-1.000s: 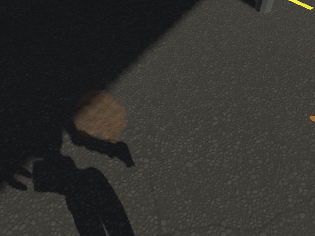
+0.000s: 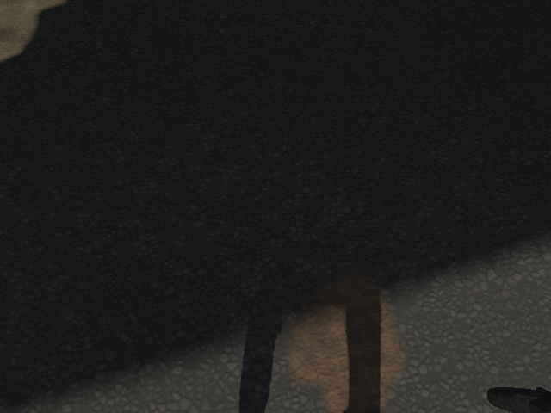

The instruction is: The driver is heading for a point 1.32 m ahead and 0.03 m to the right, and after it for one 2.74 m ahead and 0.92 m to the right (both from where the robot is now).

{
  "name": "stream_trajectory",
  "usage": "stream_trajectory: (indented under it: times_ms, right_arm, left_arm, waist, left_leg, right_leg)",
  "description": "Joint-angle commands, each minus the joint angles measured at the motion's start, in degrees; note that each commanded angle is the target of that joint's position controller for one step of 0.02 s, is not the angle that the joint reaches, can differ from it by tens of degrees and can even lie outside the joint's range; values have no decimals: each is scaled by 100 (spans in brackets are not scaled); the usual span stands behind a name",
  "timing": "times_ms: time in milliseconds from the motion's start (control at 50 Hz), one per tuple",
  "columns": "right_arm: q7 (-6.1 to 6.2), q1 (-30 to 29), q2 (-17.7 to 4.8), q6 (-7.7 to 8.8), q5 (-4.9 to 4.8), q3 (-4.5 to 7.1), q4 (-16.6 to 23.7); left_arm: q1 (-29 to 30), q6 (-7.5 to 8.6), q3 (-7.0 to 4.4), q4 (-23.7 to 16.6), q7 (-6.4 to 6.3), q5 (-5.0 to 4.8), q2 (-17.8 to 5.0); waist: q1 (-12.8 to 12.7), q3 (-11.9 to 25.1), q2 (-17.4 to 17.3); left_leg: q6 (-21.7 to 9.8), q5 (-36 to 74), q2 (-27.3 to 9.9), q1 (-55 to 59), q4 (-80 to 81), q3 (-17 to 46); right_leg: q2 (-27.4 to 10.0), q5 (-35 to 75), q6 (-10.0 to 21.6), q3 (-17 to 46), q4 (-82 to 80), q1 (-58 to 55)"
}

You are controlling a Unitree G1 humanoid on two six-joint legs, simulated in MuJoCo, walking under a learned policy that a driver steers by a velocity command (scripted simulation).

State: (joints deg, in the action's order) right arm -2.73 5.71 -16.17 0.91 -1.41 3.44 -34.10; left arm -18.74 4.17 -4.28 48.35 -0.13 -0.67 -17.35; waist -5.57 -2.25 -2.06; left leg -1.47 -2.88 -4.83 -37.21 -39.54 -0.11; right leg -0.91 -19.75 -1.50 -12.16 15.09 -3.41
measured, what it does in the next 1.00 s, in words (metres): walks ahead: left foot, then right foot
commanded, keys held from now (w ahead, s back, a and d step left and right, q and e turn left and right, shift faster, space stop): w+q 0.22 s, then w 0.78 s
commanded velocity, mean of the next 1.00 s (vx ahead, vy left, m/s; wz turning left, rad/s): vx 0.50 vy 0.00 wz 0.27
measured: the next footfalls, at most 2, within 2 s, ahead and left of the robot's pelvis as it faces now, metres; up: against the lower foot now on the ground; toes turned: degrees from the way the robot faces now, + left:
left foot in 0.08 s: +0.21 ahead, +0.12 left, +0.00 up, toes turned +5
right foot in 0.56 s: +0.53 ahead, -0.04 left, +0.00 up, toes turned +13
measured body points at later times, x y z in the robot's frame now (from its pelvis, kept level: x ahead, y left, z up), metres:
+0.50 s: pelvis +0.29 +0.04 +0.00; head +0.31 +0.05 +0.45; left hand +0.46 +0.31 -0.08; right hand +0.40 -0.24 -0.10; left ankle +0.17 +0.12 -0.73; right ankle +0.49 -0.07 -0.70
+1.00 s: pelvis +0.57 +0.07 +0.01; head +0.60 +0.08 +0.46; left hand +0.50 +0.35 -0.12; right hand +0.84 -0.09 -0.07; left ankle +0.70 +0.26 -0.70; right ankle +0.49 -0.05 -0.73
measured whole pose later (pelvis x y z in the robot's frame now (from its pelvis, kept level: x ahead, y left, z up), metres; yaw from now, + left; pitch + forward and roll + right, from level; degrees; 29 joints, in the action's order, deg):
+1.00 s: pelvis +0.57 +0.07 +0.01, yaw +14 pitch +2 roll -2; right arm -1.5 4.7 -15.0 4.0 -0.8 2.0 -38.2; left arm -21.1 3.9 -2.5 48.9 0.7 -1.1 -16.4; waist -5.6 -1.1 -2.0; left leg 0.2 1.8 -4.5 -35.2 -32.9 2.0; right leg 2.9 -15.9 1.9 -1.4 13.6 -0.2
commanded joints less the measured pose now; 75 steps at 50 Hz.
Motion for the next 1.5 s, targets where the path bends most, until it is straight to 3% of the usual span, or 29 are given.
stream_trajectory:
  times_ms: [20, 60, 80, 100, 120, 140, 180, 260, 360, 460, 520, 560, 580, 600, 620, 640, 680, 760, 900, 1000, 1040, 1080, 1100, 1120, 1140, 1160, 1220, 1320, 1500]
  right_arm:
    - [-67, -334, -475, 71, 25, 157, 575]
    - [-13, 939, -881, 24, 28, 406, 279]
    - [94, 1950, -1269, -32, 3, 597, 20]
    - [150, 1765, -1995, 10, -49, 676, 54]
    - [116, 2011, -1566, 108, -14, 536, 241]
    - [89, 1840, -1235, 193, 47, 428, 140]
    - [110, 1121, -935, 238, 45, 319, 178]
    - [210, 744, -786, 284, 121, 235, 190]
    - [320, 1132, -900, 290, 86, 237, -150]
    - [294, 1617, -968, 280, 33, 245, -490]
    - [314, 1666, -995, 204, 48, 266, -613]
    - [321, 1526, -892, 159, 64, 220, -597]
    - [336, 1494, -687, 152, 144, 118, -477]
    - [326, 2274, -270, 239, 44, -6, -441]
    - [315, 2103, -539, 306, 28, 10, -471]
    - [291, 1506, -886, 327, -62, 112, -373]
    - [290, 875, -810, 354, 58, 101, -215]
    - [285, 1137, -470, 264, 92, 64, -331]
    - [207, -116, -209, 367, 98, -64, -70]
    - [63, -719, -313, 435, 34, -38, 152]
    - [38, -553, -443, 460, 55, 15, 137]
    - [104, 706, -827, 479, 108, 228, -202]
    - [178, 1766, -1259, 463, 200, 354, -365]
    - [178, 1973, -1643, 414, 215, 423, -464]
    - [186, 2013, -1051, 394, 163, 291, -440]
    - [210, 1663, -843, 402, 142, 209, -451]
    - [190, 823, -440, 484, 217, 90, -485]
    - [230, 670, -561, 624, 244, 182, -762]
    - [347, 1198, -942, 398, 105, 306, -1183]
  left_arm:
    - [204, -24, -299, -291, -45, -104, -1215]
    - [300, -101, -309, -314, -88, -157, -1271]
    - [222, -79, -218, -384, -112, -48, -1051]
    - [-347, 49, 78, -747, -21, 228, -168]
    - [185, 267, 52, -824, 58, 42, -576]
    - [803, 369, -37, -999, 98, -183, -898]
    - [888, 424, -1, -972, 33, 21, -792]
    - [600, 184, -4, -843, 45, 144, -648]
    - [1550, 161, 172, -1010, 107, 128, -263]
    - [2196, 229, 136, -1226, 221, 27, -429]
    - [2003, 263, 75, -1237, 262, 37, -545]
    - [1061, 291, -73, -989, 220, 77, -780]
    - [121, 302, -158, -858, 189, 141, -1075]
    - [-527, 240, -304, -671, 192, 166, -1520]
    - [-667, 219, -180, -602, 240, -2, -1051]
    - [-305, 192, -93, -643, 211, -31, -783]
    - [320, 126, -2, -737, 181, 81, -586]
    - [477, 202, 36, -674, 163, 79, -516]
    - [17, 115, -40, -373, 73, -23, -826]
    - [-379, -33, -77, -111, 43, -73, -927]
    - [-361, -96, -108, -62, 13, -84, -995]
    - [-212, -135, -62, -90, -7, -70, -918]
    - [-174, -111, 81, -269, -7, 75, -570]
    - [-958, 4, 274, -354, 23, 30, 81]
    - [-634, 73, 124, -243, 43, -111, -567]
    - [-107, 102, 22, -409, 55, -212, -835]
    - [138, -19, -19, -448, 25, -99, -625]
    - [282, -264, -2, -553, 5, -76, -271]
    - [1753, -197, 99, -1163, 299, -49, -83]
  waist:
    - [309, -25, 729]
    - [1089, 696, 693]
    - [1539, 1213, 295]
    - [779, 1660, -1437]
    - [1231, 2587, -883]
    - [1325, 1723, -518]
    - [817, 829, 84]
    - [406, 545, -26]
    - [798, 227, -134]
    - [1069, -32, -208]
    - [917, -25, -377]
    - [403, 543, -319]
    - [4, 1394, 30]
    - [147, 2257, 1589]
    - [1, 2180, 1644]
    - [-34, 1288, 1090]
    - [213, 395, 497]
    - [568, 290, 741]
    - [175, 30, 548]
    - [62, -141, 608]
    - [243, -36, 666]
    - [956, 753, 575]
    - [1363, 1690, 9]
    - [976, 2433, -1538]
    - [1256, 2260, -961]
    - [1228, 1380, -677]
    - [706, 484, -432]
    - [499, 100, -168]
    - [1004, -330, 34]
  left_leg:
    - [-311, -593, 360, 443, 306, -442]
    - [-667, -518, 851, 2232, 735, -684]
    - [-937, -345, 585, 4026, 799, 4]
    - [-1988, -989, -1017, 5963, 1142, 3227]
    - [-2321, -2053, -1446, 6269, 2093, 4846]
    - [-1978, -1735, -1282, 5734, 2254, 4045]
    - [-1646, -565, -831, 4066, 2275, 2841]
    - [-1625, 855, -524, 2682, 2609, 1927]
    - [-1217, 532, -104, 2255, 2698, 1069]
    - [-1119, -11, -492, 2963, 2449, 1444]
    - [-983, 609, -730, 3520, 2087, 1667]
    - [-746, 2066, -344, 3488, 988, 1357]
    - [-523, 1438, -7, 2733, -459, 1059]
    - [-9, -1187, 902, 564, -2652, 536]
    - [8, -3011, 922, -326, -3277, 1008]
    - [-22, -2614, 588, -776, -3565, 973]
    - [-27, -1815, 126, -609, -3011, 594]
    - [111, -1325, -156, 30, -2195, 440]
    - [261, 611, -25, 222, 182, 137]
    - [58, 384, 134, 205, 904, 138]
    - [-95, -28, 238, 622, 1092, 99]
    - [-366, 18, 406, 2579, 1327, -59]
    - [-728, 209, -642, 4389, 1044, 1001]
    - [-1573, -882, -1942, 6113, 1571, 3513]
    - [-1476, -1783, -1836, 5849, 2000, 3864]
    - [-1223, -1688, -1659, 5144, 2135, 2971]
    - [-969, -605, -1087, 3380, 2720, 1460]
    - [-1015, 416, -1034, 2873, 3220, 312]
    - [-742, 964, -1109, 3895, 3067, -880]
  right_leg:
    - [-1530, 4591, 798, 302, 276, -109]
    - [-1329, 5822, 587, -6, 2069, 202]
    - [-1129, 4526, 351, -15, 3690, 1496]
    - [-32, -1070, -7, 326, 5835, 4192]
    - [173, -1469, 43, 1689, 6559, 4831]
    - [-92, -882, 151, 1752, 6490, 5277]
    - [-487, -112, 161, 1714, 5495, 4726]
    - [-603, 362, -110, 1563, 4569, 3881]
    - [-379, 2371, -229, 1376, 2519, 3489]
    - [-216, 2504, 25, 1452, 1606, 3578]
    - [-132, 1775, 287, 1388, 1379, 3439]
    - [53, 1776, 582, 1154, 1147, 2061]
    - [-690, 2110, 958, 1909, 1416, 507]
    - [-1907, 834, 1901, 4396, 1037, -1625]
    - [-2067, -406, 1916, 5559, 273, -1777]
    - [-1946, -829, 1653, 4861, 167, -1103]
    - [-1524, 48, 1487, 3753, -95, 357]
    - [-1162, 1422, 1533, 2784, -530, 1226]
    - [-894, 2200, 1317, 1755, -696, 1143]
    - [-1276, 2343, 1211, 1887, -372, 375]
    - [-1359, 2962, 1102, 1964, -6, 168]
    - [-945, 4102, 858, 1704, 1452, 577]
    - [-576, 2684, 632, 1480, 3181, 1733]
    - [358, -1100, 289, 1373, 5090, 3894]
    - [120, -1339, 292, 2009, 5755, 4492]
    - [-120, -837, 320, 1934, 5856, 4801]
    - [-633, 229, 213, 1843, 5252, 4152]
    - [-706, 1015, 37, 1898, 4629, 4245]
    - [-512, 2084, 312, 1193, 2312, 4360]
